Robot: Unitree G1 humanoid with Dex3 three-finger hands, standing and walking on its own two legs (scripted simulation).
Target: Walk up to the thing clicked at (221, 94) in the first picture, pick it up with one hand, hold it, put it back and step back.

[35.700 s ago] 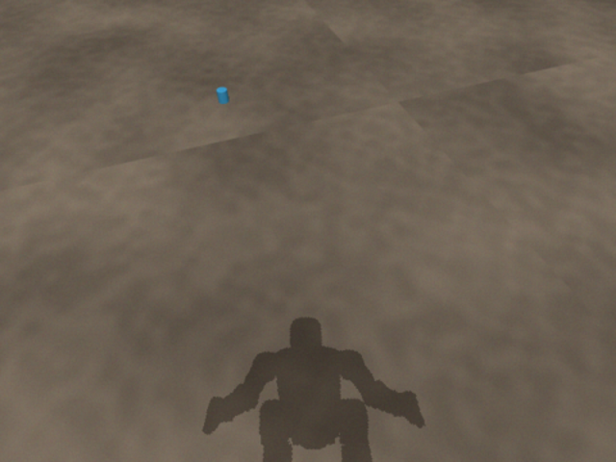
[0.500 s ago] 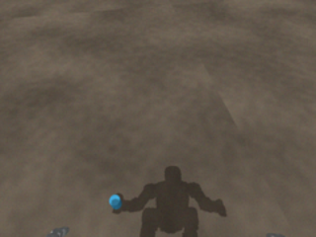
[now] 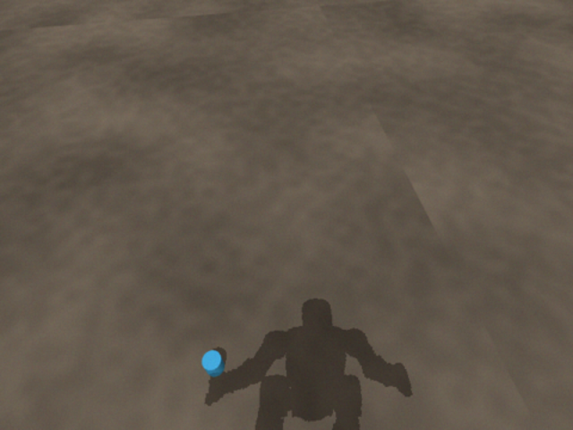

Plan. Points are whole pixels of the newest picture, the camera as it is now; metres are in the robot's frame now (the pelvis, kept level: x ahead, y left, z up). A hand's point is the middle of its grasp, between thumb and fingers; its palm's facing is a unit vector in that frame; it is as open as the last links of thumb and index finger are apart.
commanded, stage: walk up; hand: left
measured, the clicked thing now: (213, 363) +0.42 +0.28 -0.74
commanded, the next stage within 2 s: stand in 0.34 s
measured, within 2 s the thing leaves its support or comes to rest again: neither
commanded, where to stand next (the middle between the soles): +0.08 +0.03 m, yaw -5 degrees
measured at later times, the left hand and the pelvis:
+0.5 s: hand out of the picture +0.09 +0.25 -0.16, palm faces -0.01 -0.94 -0.34, open 7.4 cm; pelvis +0.00 +0.00 +0.00, yaw +0 degrees
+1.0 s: hand out of the picture +0.06 +0.25 -0.16, palm faces -0.02 -0.94 -0.34, open 7.4 cm; pelvis -0.01 +0.00 +0.00, yaw +0 degrees
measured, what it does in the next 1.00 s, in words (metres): stands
